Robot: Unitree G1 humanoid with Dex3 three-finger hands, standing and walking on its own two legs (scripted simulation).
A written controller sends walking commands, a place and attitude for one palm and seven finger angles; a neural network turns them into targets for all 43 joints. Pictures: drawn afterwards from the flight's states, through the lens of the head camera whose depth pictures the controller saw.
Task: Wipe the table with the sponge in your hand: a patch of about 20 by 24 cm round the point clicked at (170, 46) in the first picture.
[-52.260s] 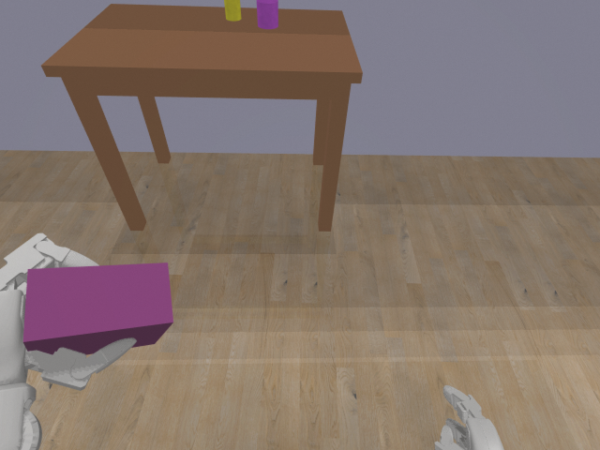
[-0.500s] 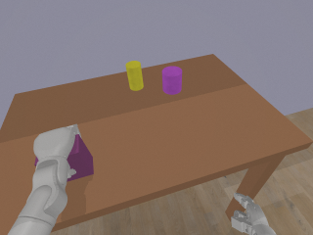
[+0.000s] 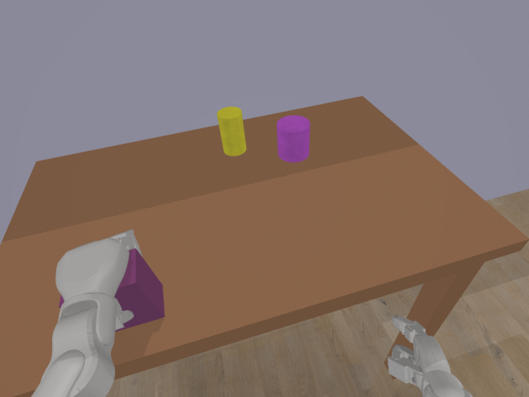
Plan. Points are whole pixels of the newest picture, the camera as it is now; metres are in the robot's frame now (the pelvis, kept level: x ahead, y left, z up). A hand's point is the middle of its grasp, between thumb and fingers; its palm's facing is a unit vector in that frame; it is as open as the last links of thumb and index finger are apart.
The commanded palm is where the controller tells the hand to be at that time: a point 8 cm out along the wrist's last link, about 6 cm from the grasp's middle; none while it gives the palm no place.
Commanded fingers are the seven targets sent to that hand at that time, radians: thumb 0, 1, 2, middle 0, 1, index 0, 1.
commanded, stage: lift the sponge slowly off the table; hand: left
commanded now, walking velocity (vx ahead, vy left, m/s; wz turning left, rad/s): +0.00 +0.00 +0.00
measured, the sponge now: (122, 299) +0.24 +0.27 +0.03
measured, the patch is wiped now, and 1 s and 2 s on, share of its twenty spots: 1.00 1.00 1.00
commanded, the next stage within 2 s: none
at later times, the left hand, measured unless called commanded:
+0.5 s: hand (113, 289) +0.23 +0.26 +0.08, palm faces +0.02 -0.12 -0.99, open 9.9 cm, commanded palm +0.20 +0.26 +0.15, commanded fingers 0.00 0.10 1.30 -1.20 -1.60 -1.20 -1.60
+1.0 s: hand (108, 274) +0.23 +0.26 +0.11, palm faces +0.05 -0.11 -0.99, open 9.9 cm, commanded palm +0.20 +0.26 +0.19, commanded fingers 0.00 0.10 1.30 -1.20 -1.60 -1.20 -1.60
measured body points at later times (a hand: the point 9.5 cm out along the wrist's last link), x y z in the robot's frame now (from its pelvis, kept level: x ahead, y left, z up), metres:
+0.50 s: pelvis -0.01 -0.01 +0.00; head -0.04 -0.04 +0.45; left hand +0.22 +0.26 +0.14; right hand +0.24 -0.21 -0.07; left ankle +0.00 +0.11 -0.74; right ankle -0.03 -0.11 -0.74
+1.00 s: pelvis -0.02 -0.01 +0.01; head -0.04 -0.05 +0.45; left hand +0.22 +0.26 +0.17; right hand +0.25 -0.21 -0.06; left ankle +0.00 +0.11 -0.74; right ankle -0.03 -0.11 -0.74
